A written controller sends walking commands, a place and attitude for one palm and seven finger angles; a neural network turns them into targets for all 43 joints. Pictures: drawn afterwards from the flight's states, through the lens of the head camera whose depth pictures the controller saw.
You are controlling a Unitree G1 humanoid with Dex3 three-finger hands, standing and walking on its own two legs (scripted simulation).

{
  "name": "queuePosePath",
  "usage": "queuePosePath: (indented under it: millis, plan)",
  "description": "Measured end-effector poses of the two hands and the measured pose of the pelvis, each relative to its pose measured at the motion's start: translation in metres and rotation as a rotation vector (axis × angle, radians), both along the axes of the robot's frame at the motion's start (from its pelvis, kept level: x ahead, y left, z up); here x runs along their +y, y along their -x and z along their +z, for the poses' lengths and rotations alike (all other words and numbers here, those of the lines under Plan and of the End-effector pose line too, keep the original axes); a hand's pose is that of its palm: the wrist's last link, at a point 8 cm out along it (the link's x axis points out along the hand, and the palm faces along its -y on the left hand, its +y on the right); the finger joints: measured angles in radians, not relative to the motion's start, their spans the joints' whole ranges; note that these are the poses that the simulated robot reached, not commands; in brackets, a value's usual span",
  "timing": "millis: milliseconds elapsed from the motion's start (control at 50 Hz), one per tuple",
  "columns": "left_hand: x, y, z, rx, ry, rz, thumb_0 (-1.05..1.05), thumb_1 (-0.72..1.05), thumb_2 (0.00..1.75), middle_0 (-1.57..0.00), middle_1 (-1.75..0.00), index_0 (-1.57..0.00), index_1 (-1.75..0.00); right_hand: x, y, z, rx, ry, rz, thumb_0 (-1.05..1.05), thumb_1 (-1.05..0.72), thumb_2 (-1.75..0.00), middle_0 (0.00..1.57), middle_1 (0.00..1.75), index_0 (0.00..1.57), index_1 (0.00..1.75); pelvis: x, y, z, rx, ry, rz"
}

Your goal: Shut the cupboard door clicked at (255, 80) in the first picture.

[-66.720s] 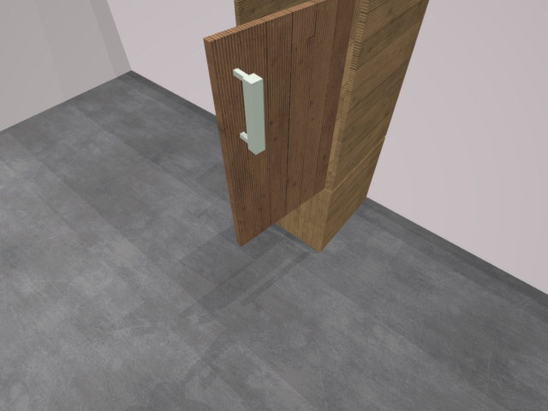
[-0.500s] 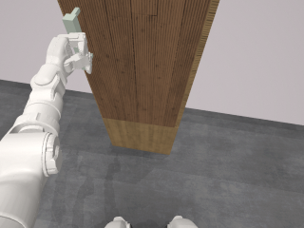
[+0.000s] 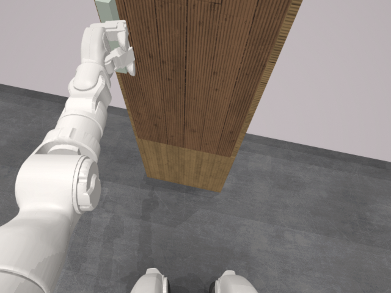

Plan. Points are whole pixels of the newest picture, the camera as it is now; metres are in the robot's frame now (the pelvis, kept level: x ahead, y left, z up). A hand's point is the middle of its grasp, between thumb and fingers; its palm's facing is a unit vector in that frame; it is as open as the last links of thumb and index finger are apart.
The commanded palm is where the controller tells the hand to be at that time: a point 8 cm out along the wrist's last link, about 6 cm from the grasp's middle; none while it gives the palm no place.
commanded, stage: pull the fist back off the door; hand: left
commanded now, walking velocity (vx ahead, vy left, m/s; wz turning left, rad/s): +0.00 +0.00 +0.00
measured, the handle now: (119, 32) +0.61 +0.13 +0.15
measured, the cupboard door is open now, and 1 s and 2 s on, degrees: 0 0 0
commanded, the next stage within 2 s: draw the hand back to the body in 0.76 s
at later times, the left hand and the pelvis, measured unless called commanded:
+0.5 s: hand (154, 64) +0.52 +0.06 +0.15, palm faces +0.00 -1.00 +0.00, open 3.1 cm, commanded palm +0.46 +0.12 +0.16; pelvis +0.03 -0.02 +0.02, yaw -5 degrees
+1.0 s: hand (140, 83) +0.44 +0.08 +0.17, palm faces -0.03 -1.00 +0.00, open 3.1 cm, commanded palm +0.40 +0.14 +0.16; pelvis +0.04 -0.03 +0.03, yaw -2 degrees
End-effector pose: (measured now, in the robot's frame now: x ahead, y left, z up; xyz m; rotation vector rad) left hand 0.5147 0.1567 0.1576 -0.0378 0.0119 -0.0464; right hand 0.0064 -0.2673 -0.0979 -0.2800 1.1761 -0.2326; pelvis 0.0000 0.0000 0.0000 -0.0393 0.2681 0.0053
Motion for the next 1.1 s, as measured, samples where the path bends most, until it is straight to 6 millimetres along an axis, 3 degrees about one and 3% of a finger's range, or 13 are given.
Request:
queuePosePath:
  millis: [80, 140, 300, 440, 580, 760, 880, 980, 1100]
  plan:
    - [-0.009, 0.003, 0.000, -0.010, -0.054, 0.109, 0.02, 0.90, 0.90, -1.43, -1.50, -1.44, -1.50, 0.004, -0.005, -0.001, -0.027, -0.037, 0.019, 0.01, -0.91, -0.90, 0.20, 0.30, 0.21, 0.30, -0.003, 0.002, 0.000, -0.002, -0.005, 0.002]
    - [-0.018, 0.001, 0.002, -0.003, -0.105, 0.085, 0.02, 0.90, 0.90, -1.41, -1.50, -1.40, -1.50, 0.006, -0.003, -0.002, -0.042, -0.054, -0.001, 0.01, -0.91, -0.90, 0.20, 0.30, 0.21, 0.30, -0.005, 0.002, 0.000, -0.007, -0.008, -0.005]
    - [-0.041, 0.002, 0.006, -0.026, -0.035, 0.014, 0.02, 0.90, 0.90, -1.33, -1.50, -1.32, -1.50, 0.004, 0.012, -0.004, -0.019, -0.086, -0.070, 0.01, -0.91, -0.90, 0.20, 0.30, 0.21, 0.30, -0.010, -0.006, 0.007, -0.031, -0.021, -0.042]
    - [-0.050, 0.012, -0.008, -0.024, -0.028, 0.034, 0.01, 0.90, 0.90, -1.31, -1.50, -1.30, -1.50, -0.004, 0.006, -0.002, -0.021, -0.106, -0.136, 0.01, -0.91, -0.90, 0.20, 0.30, 0.21, 0.30, -0.017, -0.022, 0.013, -0.062, -0.035, -0.082]
    - [-0.035, 0.037, -0.007, -0.073, -0.047, 0.053, 0.02, 0.90, 0.90, -1.30, -1.50, -1.30, -1.50, -0.015, -0.036, 0.003, -0.091, -0.116, -0.137, 0.01, -0.91, -0.90, 0.20, 0.30, 0.20, 0.30, -0.025, -0.037, 0.021, -0.106, -0.040, -0.091]
    - [-0.018, 0.079, -0.002, -0.064, -0.042, 0.047, 0.02, 0.90, 0.90, -1.30, -1.50, -1.30, -1.50, -0.023, -0.131, 0.022, -0.286, -0.108, -0.020, 0.01, -0.91, -0.90, 0.20, 0.30, 0.20, 0.30, -0.030, -0.046, 0.027, -0.166, -0.042, -0.058]
    - [-0.019, 0.090, 0.001, -0.049, -0.046, 0.032, 0.02, 0.90, 0.90, -1.30, -1.50, -1.30, -1.50, -0.014, -0.181, 0.038, -0.402, -0.103, 0.061, 0.01, -0.91, -0.90, 0.20, 0.30, 0.20, 0.30, -0.030, -0.042, 0.027, -0.193, -0.043, -0.031]
    - [-0.023, 0.088, 0.006, -0.053, -0.042, 0.020, 0.02, 0.90, 0.90, -1.30, -1.50, -1.30, -1.50, -0.003, -0.193, 0.044, -0.439, -0.120, 0.083, 0.01, -0.91, -0.90, 0.20, 0.30, 0.20, 0.30, -0.029, -0.039, 0.028, -0.197, -0.046, -0.033]
    - [-0.011, 0.104, 0.012, -0.072, -0.043, 0.024, 0.02, 0.90, 0.90, -1.30, -1.50, -1.30, -1.50, 0.008, -0.179, 0.040, -0.421, -0.163, 0.055, 0.01, -0.91, -0.90, 0.20, 0.30, 0.20, 0.30, -0.027, -0.042, 0.030, -0.217, -0.047, -0.055]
